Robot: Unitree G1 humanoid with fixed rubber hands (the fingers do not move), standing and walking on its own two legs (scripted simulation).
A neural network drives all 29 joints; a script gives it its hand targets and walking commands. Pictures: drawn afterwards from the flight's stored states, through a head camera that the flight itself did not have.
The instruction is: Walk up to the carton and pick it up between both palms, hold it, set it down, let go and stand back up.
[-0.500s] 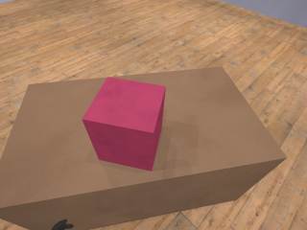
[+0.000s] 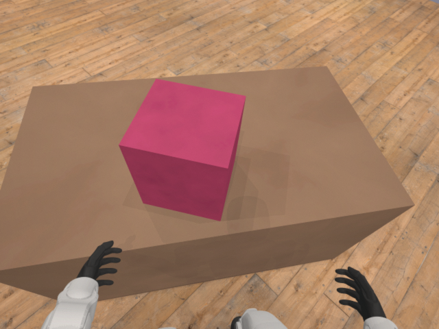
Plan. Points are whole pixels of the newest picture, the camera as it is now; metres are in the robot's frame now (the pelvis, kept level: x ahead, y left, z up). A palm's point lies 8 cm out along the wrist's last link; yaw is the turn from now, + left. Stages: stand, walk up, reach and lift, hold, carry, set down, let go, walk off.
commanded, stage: reach and lift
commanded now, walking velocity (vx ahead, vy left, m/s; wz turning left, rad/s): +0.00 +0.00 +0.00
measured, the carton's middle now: (190, 154) +0.50 +0.06 -0.07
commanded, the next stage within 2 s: none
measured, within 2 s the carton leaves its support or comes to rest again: neither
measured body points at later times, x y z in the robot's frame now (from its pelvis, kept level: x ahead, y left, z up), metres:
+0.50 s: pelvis +0.00 +0.00 +0.01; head -0.01 +0.00 +0.46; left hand +0.20 +0.26 -0.05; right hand +0.16 -0.20 -0.07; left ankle -0.05 +0.11 -0.72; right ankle +0.06 -0.12 -0.72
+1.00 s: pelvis +0.01 +0.02 +0.01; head +0.03 +0.04 +0.46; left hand +0.23 +0.29 -0.03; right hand +0.22 -0.14 -0.04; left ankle -0.05 +0.11 -0.72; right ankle +0.06 -0.12 -0.72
